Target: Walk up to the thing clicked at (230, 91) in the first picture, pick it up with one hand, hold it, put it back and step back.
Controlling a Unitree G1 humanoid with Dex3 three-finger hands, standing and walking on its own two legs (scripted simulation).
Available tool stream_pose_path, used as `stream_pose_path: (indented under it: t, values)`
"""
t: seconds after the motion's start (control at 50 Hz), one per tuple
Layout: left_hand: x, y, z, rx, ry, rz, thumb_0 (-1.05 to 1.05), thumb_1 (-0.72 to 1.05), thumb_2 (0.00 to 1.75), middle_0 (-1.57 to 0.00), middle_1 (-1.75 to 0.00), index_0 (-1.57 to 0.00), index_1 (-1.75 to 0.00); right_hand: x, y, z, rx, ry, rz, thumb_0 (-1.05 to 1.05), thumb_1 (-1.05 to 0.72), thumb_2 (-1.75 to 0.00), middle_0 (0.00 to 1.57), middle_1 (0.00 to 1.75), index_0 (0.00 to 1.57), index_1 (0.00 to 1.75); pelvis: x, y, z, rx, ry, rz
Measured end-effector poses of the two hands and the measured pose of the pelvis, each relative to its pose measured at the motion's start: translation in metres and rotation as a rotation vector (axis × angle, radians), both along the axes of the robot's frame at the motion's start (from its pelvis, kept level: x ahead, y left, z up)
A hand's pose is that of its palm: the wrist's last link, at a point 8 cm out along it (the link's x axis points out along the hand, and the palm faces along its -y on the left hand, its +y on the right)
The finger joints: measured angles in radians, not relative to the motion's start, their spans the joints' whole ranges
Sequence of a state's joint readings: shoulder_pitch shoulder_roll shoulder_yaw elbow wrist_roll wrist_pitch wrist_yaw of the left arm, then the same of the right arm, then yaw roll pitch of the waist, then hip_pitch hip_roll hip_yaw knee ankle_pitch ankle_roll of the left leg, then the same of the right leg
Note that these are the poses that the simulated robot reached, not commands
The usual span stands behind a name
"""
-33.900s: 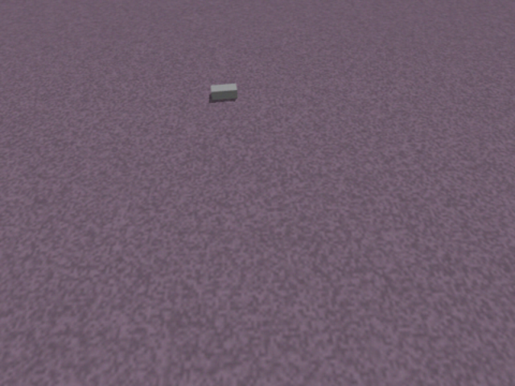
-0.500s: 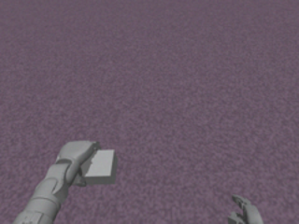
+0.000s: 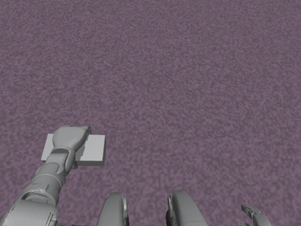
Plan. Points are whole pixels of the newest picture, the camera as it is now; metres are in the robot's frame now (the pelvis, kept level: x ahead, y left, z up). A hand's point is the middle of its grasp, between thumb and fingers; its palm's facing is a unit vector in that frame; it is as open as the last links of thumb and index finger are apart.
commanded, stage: crouch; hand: left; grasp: from above
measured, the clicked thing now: (76, 150) +0.36 +0.23 -0.14
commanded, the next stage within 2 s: lower in 1.36 s
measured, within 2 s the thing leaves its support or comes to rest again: neither
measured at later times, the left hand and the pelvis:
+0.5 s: hand (87, 159) +0.38 +0.25 -0.35, palm faces -0.47 +0.02 -0.89, open 11.2 cm; pelvis -0.04 +0.00 -0.20, yaw -2 degrees
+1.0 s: hand (91, 160) +0.41 +0.26 -0.45, palm faces -0.46 +0.00 -0.89, open 11.2 cm; pelvis -0.04 +0.00 -0.28, yaw -5 degrees
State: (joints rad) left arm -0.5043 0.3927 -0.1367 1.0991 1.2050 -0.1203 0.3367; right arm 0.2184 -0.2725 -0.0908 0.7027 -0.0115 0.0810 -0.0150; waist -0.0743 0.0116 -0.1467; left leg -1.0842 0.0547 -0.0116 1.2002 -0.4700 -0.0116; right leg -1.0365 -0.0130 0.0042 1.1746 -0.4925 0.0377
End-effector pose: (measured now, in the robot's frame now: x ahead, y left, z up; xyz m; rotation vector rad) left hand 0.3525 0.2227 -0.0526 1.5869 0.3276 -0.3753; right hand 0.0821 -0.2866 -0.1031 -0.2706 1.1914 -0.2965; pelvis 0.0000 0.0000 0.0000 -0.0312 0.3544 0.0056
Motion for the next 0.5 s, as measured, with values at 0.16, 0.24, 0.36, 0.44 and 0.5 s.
stream_pose_path:
  t: [0.16,0.24,0.36,0.44,0.5]
  values:
    - [0.02,0.009,-0.082,0.015,-0.017,0.021,0.0,-0.19,0.64,-0.56,-0.72,-0.6,-0.65,-0.052,0.005,-0.077,-0.02,0.101,-0.034,0.01,-0.9,-0.9,0.2,0.3,0.2,0.29,-0.021,0.006,-0.073,-0.017,0.135,-0.005]
    - [0.026,0.014,-0.121,0.02,0.003,0.03,0.0,-0.19,0.64,-0.56,-0.72,-0.6,-0.65,-0.069,0.013,-0.114,-0.004,0.133,-0.035,0.01,-0.9,-0.9,0.2,0.3,0.2,0.29,-0.029,0.007,-0.106,-0.023,0.18,-0.007]
    - [0.031,0.021,-0.18,0.001,0.037,0.043,0.0,-0.19,0.64,-0.56,-0.72,-0.6,-0.65,-0.078,0.023,-0.161,0.022,0.158,-0.007,0.01,-0.9,-0.9,0.21,0.3,0.21,0.29,-0.037,0.007,-0.151,-0.035,0.236,-0.009]
    - [0.034,0.023,-0.217,-0.013,0.045,0.031,0.0,-0.2,0.64,-0.56,-0.72,-0.6,-0.65,-0.076,0.023,-0.187,0.028,0.173,0.024,0.01,-0.9,-0.9,0.21,0.3,0.21,0.29,-0.039,0.006,-0.178,-0.042,0.267,-0.009]
    - [0.037,0.025,-0.24,-0.019,0.038,0.028,0.0,-0.2,0.65,-0.56,-0.72,-0.61,-0.65,-0.071,0.021,-0.204,0.027,0.182,0.049,0.01,-0.9,-0.9,0.21,0.3,0.21,0.29,-0.039,0.004,-0.195,-0.047,0.281,-0.01]
